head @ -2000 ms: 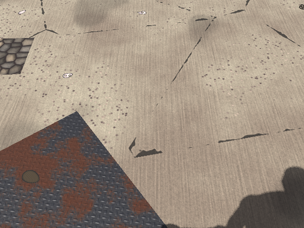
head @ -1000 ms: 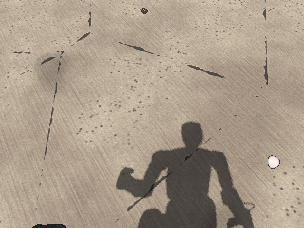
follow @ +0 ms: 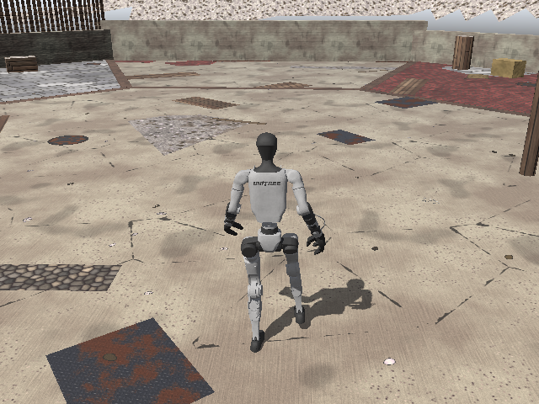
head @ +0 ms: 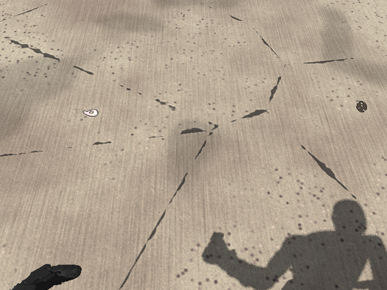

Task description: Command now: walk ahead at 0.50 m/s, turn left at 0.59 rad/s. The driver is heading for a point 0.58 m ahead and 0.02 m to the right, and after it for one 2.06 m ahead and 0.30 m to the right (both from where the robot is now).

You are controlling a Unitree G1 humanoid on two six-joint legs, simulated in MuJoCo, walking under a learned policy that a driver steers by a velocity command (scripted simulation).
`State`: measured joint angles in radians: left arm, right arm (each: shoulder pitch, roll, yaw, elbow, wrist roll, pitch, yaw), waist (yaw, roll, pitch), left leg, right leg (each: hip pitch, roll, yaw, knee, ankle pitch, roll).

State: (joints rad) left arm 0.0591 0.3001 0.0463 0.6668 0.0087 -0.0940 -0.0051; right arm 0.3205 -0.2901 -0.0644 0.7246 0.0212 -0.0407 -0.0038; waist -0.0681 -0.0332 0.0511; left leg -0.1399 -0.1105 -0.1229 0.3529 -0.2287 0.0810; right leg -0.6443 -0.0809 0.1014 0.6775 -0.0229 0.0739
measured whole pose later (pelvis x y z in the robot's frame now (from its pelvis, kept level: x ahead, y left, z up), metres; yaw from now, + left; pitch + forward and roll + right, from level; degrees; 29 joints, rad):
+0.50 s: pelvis +0.27 -0.03 +0.00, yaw +12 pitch +1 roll -2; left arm 0.37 0.28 0.06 0.84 -0.01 -0.09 -0.02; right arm 0.12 -0.28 -0.04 0.66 0.01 -0.05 0.02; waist 0.09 0.04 0.03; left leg -0.62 0.09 -0.05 0.70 -0.08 0.00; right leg -0.04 0.03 -0.07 0.25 -0.23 -0.02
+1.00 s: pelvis +0.52 +0.07 +0.00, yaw +3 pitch +0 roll +2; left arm 0.17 0.29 0.06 0.77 -0.02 -0.04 -0.02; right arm 0.33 -0.27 -0.06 0.84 -0.01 -0.09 0.00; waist -0.06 -0.05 0.02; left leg 0.02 -0.04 0.19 0.21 -0.25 0.03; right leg -0.69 -0.10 0.06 0.78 0.04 0.01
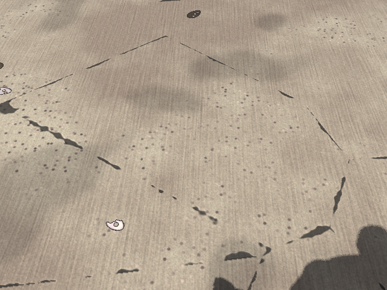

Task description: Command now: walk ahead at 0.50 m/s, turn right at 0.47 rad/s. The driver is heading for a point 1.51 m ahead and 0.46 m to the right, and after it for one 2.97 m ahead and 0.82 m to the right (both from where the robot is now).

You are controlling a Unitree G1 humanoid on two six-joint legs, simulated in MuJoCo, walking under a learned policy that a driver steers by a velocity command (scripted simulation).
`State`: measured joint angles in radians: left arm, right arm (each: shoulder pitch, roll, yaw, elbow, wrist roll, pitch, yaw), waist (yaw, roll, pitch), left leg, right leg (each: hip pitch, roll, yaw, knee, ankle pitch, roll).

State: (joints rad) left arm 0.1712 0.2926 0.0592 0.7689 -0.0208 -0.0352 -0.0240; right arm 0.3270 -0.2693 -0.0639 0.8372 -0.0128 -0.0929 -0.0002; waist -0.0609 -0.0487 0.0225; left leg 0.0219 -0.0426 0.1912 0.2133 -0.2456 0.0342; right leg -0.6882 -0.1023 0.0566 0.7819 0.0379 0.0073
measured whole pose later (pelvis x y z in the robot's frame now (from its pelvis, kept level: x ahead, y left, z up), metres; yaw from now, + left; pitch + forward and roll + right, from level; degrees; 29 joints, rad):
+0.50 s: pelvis +0.28 -0.06 +0.00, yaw -17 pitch +2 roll +0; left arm 0.32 0.29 0.07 0.71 -0.02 -0.04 0.00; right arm 0.05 -0.30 -0.04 0.70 -0.01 -0.09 0.01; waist 0.07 0.03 0.04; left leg -0.64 0.08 -0.11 0.67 -0.03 -0.07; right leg -0.15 0.11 0.12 0.35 -0.22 -0.08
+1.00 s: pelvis +0.54 -0.11 +0.00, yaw -33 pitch +1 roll +2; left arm 0.15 0.29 0.06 0.63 -0.02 -0.03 -0.02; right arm 0.35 -0.28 -0.06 0.85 0.01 -0.09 0.01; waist -0.09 -0.04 0.03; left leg -0.03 -0.02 0.13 0.25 -0.24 0.01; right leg -0.66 -0.09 0.07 0.79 -0.09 0.00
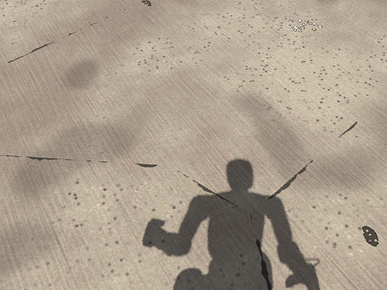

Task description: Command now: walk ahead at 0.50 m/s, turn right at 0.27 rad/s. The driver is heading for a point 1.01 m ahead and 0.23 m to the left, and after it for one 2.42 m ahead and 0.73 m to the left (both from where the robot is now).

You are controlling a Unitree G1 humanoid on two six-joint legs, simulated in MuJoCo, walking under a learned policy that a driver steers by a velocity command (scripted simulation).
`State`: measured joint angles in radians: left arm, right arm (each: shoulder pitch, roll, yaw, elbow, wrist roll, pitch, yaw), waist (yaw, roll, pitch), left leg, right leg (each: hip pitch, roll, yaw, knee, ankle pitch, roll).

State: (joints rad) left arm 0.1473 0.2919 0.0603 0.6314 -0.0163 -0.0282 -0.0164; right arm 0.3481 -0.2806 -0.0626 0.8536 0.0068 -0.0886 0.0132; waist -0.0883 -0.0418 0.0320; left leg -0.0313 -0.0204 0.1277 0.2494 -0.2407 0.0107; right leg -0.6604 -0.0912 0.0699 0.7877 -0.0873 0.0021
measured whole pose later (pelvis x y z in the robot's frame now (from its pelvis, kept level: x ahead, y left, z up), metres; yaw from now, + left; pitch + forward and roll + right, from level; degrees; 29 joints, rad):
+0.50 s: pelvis +0.27 -0.06 +0.00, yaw +6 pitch +0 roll -2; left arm 0.33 0.26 0.07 0.81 0.02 -0.09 0.00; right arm 0.16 -0.30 -0.06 0.81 0.02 -0.04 0.02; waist 0.05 0.05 0.02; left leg -0.70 0.10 -0.07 0.82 0.02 -0.01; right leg 0.00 0.05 -0.17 0.21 -0.22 -0.04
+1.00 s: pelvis +0.55 +0.04 +0.00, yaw +23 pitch +2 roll +0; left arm 0.08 0.30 0.06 0.70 0.01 -0.09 0.01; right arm 0.32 -0.28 -0.07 0.74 0.02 -0.04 0.00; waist -0.06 -0.03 0.04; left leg -0.17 -0.11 -0.11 0.35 -0.20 0.08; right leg -0.65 -0.09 0.10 0.75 -0.08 0.07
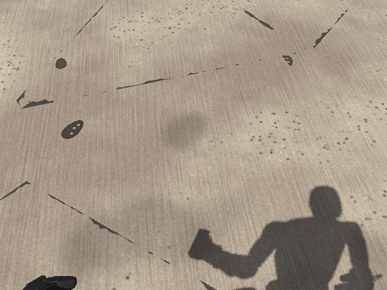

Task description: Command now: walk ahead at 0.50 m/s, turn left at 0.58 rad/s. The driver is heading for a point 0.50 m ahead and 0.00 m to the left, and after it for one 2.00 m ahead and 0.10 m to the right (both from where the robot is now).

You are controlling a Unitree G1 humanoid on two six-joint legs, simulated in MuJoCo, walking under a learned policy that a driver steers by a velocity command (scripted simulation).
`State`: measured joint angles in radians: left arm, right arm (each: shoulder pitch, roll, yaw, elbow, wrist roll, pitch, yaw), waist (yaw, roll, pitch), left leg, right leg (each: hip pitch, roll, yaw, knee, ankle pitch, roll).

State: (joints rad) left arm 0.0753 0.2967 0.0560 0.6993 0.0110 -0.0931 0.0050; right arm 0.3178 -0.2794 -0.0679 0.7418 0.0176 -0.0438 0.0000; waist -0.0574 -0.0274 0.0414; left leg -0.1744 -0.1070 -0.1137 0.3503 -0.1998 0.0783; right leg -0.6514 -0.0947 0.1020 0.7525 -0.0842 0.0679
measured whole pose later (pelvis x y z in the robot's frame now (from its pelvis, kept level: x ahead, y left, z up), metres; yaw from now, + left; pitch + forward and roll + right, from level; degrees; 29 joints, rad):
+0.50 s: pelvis +0.22 -0.05 +0.00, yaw +15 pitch +2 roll -1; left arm 0.20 0.27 0.05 0.82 0.00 -0.05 0.00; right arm 0.14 -0.30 -0.06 0.63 0.00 0.03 -0.02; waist 0.05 0.03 0.07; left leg -0.53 0.03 -0.06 0.77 -0.25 -0.05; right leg -0.21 0.00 -0.08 0.36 -0.18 -0.03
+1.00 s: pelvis +0.25 -0.02 -0.01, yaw +8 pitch +0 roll +1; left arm 0.15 0.32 0.06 0.87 -0.02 0.05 0.00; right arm 0.10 -0.27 -0.07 0.69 -0.01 0.02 -0.05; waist 0.02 -0.01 0.06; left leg -0.29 0.03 0.10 0.52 -0.24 0.00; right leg -0.36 -0.03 -0.01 0.89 -0.56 0.04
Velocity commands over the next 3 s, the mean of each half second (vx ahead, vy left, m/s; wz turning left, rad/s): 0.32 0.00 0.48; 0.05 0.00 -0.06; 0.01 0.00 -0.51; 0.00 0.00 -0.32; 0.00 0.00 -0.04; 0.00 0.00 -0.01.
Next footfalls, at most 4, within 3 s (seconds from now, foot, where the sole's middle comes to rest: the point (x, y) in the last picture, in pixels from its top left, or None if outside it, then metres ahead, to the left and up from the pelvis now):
0.18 right None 0.28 -0.15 -0.78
0.60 left None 0.30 0.11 -0.78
1.12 right None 0.29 -0.15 -0.78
1.76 left None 0.36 0.06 -0.78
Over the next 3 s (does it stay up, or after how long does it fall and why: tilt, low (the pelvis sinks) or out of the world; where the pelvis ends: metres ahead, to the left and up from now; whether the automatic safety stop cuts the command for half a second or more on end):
stays up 0.27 -0.07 -0.01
